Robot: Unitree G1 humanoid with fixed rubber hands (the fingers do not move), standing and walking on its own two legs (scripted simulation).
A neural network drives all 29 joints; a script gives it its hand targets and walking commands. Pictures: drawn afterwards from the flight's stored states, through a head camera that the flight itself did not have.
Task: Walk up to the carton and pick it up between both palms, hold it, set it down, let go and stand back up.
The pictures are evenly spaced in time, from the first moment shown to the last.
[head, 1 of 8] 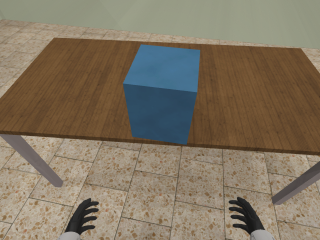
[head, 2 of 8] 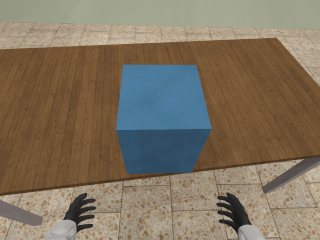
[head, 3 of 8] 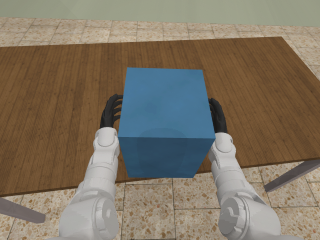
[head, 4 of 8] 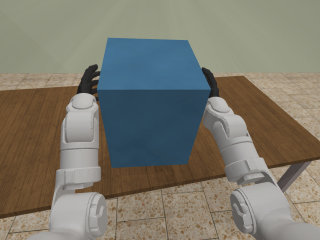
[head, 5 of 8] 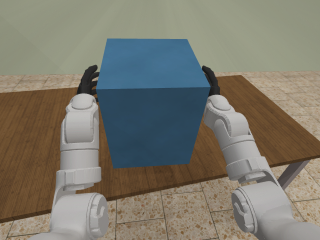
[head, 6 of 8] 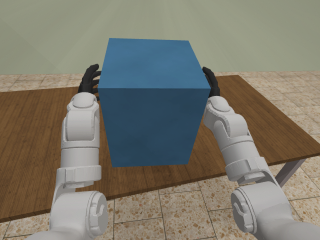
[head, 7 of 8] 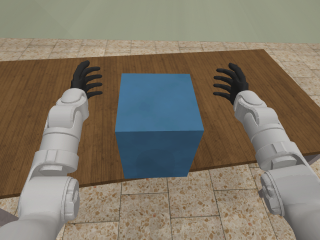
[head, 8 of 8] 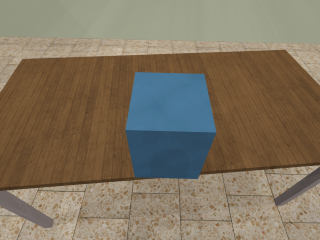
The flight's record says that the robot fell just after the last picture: no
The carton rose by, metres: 0.19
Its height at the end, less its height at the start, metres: +0.00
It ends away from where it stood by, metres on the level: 0.02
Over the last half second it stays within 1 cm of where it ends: yes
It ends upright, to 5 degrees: yes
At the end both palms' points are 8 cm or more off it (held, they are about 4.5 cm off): yes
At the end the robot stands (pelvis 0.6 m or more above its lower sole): yes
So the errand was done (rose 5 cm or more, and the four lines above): yes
